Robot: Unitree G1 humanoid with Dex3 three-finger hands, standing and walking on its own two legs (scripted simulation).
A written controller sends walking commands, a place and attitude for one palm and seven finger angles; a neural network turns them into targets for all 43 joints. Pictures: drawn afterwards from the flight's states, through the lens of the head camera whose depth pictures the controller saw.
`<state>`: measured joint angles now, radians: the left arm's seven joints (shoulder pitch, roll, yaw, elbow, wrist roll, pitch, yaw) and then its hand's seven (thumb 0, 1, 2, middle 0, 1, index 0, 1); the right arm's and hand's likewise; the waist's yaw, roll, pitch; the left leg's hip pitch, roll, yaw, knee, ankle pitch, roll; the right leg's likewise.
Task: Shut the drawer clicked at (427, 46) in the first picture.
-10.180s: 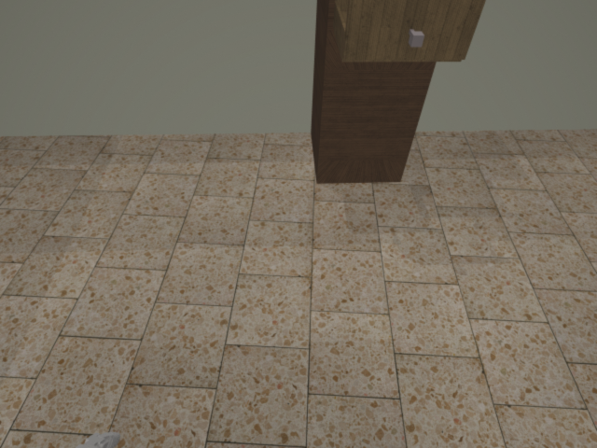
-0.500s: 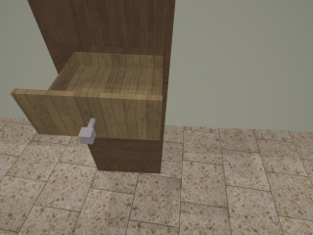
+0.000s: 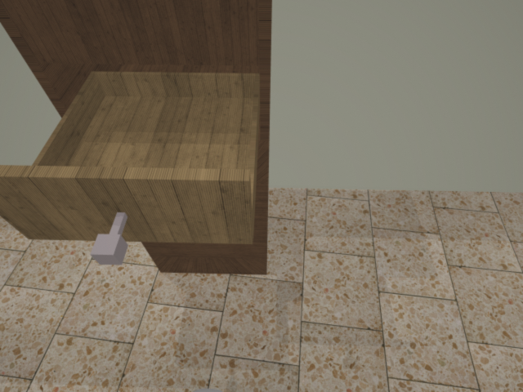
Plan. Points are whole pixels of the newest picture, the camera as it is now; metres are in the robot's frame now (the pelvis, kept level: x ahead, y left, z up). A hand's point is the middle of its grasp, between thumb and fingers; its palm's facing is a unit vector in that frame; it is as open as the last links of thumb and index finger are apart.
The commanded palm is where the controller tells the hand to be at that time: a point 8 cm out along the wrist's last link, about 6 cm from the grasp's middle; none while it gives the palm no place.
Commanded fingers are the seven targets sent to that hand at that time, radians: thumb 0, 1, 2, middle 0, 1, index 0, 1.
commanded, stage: come to a stop and stand still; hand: left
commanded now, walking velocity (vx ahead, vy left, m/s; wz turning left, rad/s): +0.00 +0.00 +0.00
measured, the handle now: (114, 237) +0.30 +0.24 +0.07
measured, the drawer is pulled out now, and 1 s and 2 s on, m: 0.26 0.26 0.26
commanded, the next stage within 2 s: look again from close up in 0.70 s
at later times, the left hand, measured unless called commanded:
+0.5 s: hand out of the picture +0.01 +0.24 -0.17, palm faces +0.02 -0.97 -0.25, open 7.3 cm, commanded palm none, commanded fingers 0.00 0.90 0.90 -0.20 -0.30 -0.20 -0.30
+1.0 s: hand out of the picture -0.07 +0.22 -0.17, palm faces +0.02 -0.98 -0.21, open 7.3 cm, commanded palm none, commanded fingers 0.00 0.90 0.90 -0.20 -0.30 -0.20 -0.30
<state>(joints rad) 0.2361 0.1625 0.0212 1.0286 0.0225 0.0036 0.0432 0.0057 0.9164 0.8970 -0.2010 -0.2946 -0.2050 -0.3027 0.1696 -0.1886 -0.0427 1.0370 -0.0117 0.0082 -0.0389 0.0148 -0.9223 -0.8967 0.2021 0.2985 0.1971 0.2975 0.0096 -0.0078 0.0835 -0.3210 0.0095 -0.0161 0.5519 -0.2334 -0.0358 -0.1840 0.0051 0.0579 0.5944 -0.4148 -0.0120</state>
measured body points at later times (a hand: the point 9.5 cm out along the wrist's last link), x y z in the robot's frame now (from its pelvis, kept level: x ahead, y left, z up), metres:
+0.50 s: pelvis -0.04 +0.04 +0.00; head -0.03 +0.05 +0.45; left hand +0.01 +0.29 -0.15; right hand +0.02 -0.20 -0.14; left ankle +0.03 +0.14 -0.73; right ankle -0.06 -0.11 -0.73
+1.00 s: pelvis -0.04 +0.03 +0.01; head -0.04 +0.04 +0.46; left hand -0.07 +0.28 -0.15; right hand +0.02 -0.22 -0.13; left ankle +0.03 +0.14 -0.73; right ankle -0.06 -0.11 -0.73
